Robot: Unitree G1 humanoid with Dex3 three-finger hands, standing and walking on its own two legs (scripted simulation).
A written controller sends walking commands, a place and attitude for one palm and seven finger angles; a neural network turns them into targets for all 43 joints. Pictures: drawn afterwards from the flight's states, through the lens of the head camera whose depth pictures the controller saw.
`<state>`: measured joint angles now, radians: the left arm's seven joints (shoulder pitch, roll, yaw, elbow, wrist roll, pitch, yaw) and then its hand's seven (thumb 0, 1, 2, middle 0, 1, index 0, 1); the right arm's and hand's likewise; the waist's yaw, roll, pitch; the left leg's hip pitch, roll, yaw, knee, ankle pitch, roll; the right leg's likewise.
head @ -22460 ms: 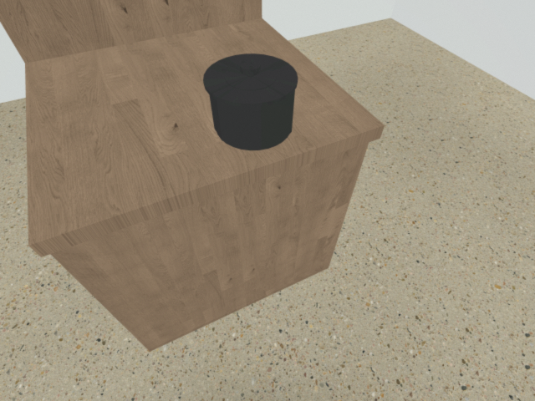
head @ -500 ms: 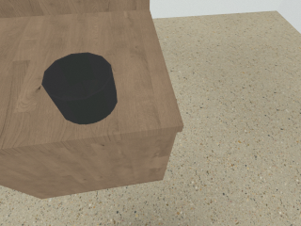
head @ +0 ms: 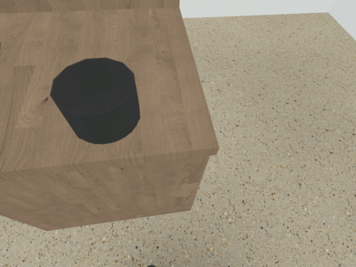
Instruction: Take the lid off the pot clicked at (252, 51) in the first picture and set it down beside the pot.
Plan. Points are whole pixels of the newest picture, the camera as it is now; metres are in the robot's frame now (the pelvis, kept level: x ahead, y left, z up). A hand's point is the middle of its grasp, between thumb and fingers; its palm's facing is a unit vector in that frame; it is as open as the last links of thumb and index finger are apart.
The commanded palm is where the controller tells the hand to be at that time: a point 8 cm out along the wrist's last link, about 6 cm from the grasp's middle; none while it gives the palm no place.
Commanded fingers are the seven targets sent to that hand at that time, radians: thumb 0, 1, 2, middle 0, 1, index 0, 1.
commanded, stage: lower the lid onto the table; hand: left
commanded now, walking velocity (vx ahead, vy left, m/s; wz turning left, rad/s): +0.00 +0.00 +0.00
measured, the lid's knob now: out of the picture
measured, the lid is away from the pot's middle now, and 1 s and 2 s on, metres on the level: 0.23 0.24 0.23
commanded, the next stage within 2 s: none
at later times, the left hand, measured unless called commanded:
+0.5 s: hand out of the picture +0.45 +0.38 +0.23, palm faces -0.27 -0.32 -0.91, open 6.7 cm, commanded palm +0.46 +0.40 +0.31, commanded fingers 0.00 0.78 0.80 -0.86 -1.11 -0.91 -1.10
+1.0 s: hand out of the picture +0.44 +0.39 +0.20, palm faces -0.34 -0.29 -0.90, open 6.7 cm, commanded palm +0.47 +0.40 +0.27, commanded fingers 0.00 0.78 0.80 -0.86 -1.11 -0.91 -1.10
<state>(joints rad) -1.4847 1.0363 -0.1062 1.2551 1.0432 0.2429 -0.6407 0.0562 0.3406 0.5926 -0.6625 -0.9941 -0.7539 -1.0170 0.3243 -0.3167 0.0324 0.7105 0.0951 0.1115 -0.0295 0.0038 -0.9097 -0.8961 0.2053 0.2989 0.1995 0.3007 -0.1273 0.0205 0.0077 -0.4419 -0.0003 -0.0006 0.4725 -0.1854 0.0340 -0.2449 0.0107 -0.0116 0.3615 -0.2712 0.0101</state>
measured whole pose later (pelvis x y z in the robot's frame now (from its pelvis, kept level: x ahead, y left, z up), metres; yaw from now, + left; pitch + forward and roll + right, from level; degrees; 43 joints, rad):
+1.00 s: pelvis -0.01 +0.01 -0.01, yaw +0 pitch +10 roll -3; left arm -1.33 1.01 -0.06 1.26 1.02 0.11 -0.60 0.06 0.35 0.59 -0.65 -0.99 -0.75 -1.02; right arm 0.33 -0.31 0.02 0.70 0.10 0.13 -0.03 0.00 -0.91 -0.90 0.21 0.30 0.20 0.30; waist -0.13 0.03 -0.01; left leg -0.53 0.01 -0.01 0.57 -0.22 0.04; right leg -0.32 0.02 -0.02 0.44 -0.30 0.02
